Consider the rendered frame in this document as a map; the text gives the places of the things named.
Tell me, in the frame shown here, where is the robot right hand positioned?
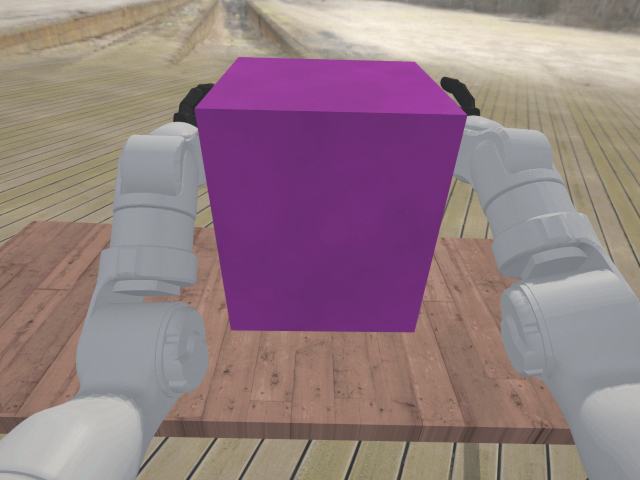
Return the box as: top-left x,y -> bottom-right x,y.
440,77 -> 480,116

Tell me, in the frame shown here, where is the robot right upper arm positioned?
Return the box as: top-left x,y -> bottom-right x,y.
500,267 -> 640,480

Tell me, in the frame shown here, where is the robot left forearm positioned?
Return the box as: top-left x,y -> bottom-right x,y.
76,122 -> 206,382

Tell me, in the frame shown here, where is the robot left hand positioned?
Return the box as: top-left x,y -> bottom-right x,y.
173,83 -> 214,128

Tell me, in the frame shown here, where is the table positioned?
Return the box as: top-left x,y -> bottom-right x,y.
0,221 -> 589,480

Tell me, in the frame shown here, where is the robot right forearm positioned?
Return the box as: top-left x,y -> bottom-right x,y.
453,116 -> 640,312

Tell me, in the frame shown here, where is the carton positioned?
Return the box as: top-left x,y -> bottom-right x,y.
194,57 -> 467,332

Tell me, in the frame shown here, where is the robot left upper arm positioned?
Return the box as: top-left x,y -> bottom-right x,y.
0,302 -> 209,480

